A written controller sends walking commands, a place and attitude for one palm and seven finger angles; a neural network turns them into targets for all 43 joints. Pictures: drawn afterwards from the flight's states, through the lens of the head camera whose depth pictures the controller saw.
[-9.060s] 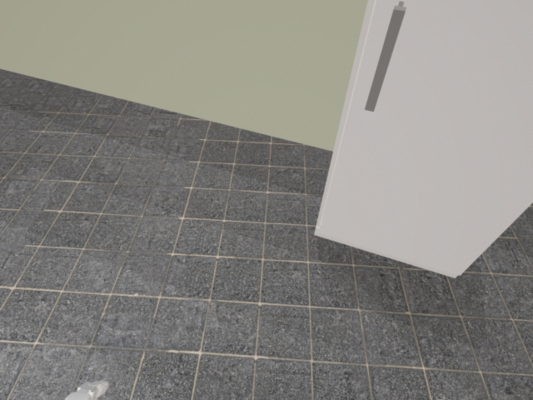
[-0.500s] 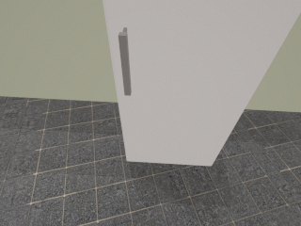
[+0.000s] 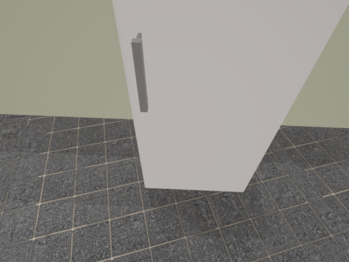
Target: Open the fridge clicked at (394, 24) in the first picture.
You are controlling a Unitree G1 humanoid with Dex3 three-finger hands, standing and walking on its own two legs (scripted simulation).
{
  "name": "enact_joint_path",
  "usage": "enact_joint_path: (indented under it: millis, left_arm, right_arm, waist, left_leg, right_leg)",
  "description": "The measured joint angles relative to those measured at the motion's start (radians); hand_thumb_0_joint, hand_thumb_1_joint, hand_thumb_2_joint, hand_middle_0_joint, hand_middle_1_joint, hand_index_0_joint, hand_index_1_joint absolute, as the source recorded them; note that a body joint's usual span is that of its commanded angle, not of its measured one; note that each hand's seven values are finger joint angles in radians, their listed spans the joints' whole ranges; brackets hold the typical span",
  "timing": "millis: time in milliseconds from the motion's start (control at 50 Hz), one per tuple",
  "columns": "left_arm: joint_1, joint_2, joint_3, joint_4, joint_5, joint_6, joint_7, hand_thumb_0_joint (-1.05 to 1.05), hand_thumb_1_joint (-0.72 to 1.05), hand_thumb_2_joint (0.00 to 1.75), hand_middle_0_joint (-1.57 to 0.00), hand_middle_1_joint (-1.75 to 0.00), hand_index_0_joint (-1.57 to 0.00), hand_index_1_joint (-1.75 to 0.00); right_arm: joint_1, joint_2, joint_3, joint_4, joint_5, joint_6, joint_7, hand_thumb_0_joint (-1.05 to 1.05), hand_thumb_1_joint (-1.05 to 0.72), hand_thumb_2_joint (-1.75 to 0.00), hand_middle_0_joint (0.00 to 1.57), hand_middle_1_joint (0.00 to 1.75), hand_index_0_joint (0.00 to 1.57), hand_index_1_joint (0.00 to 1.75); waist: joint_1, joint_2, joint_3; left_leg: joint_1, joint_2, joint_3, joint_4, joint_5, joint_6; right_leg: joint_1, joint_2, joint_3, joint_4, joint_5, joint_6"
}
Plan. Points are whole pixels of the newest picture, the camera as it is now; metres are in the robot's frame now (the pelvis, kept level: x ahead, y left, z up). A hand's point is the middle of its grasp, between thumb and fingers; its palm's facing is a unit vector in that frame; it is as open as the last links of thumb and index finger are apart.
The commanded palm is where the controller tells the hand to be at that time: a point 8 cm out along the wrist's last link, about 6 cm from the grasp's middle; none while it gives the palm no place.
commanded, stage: look again from close up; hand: left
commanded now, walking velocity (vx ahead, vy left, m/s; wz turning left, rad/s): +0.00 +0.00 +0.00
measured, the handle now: (142, 75) +0.61 +0.14 +0.11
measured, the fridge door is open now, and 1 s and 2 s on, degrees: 0 0 0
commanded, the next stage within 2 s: shuffle to correct the standing spot in 0.98 s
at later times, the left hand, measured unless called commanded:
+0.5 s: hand out of the picture -0.01 +0.16 -0.17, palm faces +0.04 -0.98 -0.17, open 7.4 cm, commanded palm none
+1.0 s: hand out of the picture +0.02 +0.16 -0.17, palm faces +0.03 -0.98 -0.17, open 7.4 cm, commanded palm none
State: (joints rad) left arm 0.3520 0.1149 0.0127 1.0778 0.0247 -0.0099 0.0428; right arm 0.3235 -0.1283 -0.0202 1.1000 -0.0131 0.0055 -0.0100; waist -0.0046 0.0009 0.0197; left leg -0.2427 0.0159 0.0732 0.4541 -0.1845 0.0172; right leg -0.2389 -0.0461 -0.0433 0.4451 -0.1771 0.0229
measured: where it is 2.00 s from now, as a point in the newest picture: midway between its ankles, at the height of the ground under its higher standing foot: outside the picture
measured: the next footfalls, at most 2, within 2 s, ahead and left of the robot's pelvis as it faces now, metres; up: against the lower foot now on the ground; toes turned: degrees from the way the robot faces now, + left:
right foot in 1.84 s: +0.30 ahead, -0.12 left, +0.00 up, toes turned -5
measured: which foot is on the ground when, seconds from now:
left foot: down 0.00-1.00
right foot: down 0.00-1.00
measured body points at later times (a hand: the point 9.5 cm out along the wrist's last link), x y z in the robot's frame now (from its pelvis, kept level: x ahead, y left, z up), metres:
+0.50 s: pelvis +0.01 +0.00 +0.00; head +0.02 +0.00 +0.45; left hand -0.01 +0.21 -0.16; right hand +0.00 -0.21 -0.16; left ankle +0.04 +0.11 -0.74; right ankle +0.04 -0.13 -0.74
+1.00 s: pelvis +0.03 +0.00 +0.00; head +0.04 +0.00 +0.45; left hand +0.02 +0.21 -0.16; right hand +0.02 -0.21 -0.16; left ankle +0.04 +0.11 -0.74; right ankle +0.04 -0.13 -0.74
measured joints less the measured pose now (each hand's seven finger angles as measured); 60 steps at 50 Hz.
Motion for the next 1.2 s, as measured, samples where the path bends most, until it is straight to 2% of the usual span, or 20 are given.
enact_joint_path:
  millis: [1100, 1200]
  left_arm:
    - [-0.030, 0.009, -0.005, 0.020, -0.003, -0.007, -0.003, 0.01, 0.91, 0.90, -0.20, -0.30, -0.20, -0.30]
    - [-0.015, 0.012, -0.002, 0.028, 0.000, -0.004, -0.006, 0.01, 0.91, 0.90, -0.20, -0.30, -0.19, -0.30]
  right_arm:
    - [-0.030, -0.002, 0.008, 0.023, 0.001, -0.015, -0.006, 0.00, -0.91, -0.90, 0.20, 0.30, 0.20, 0.30]
    - [-0.021, -0.002, 0.006, 0.028, -0.004, -0.014, -0.006, 0.00, -0.91, -0.90, 0.20, 0.30, 0.20, 0.30]
  waist:
    - [0.004, -0.004, 0.010]
    - [0.004, -0.010, -0.006]
  left_leg:
    - [0.046, 0.001, 0.012, -0.025, -0.035, -0.003]
    - [0.053, -0.001, 0.017, -0.017, -0.050, -0.003]
  right_leg:
    - [0.036, 0.003, 0.012, -0.016, -0.035, 0.002]
    - [0.036, 0.000, 0.017, 0.003, -0.054, 0.001]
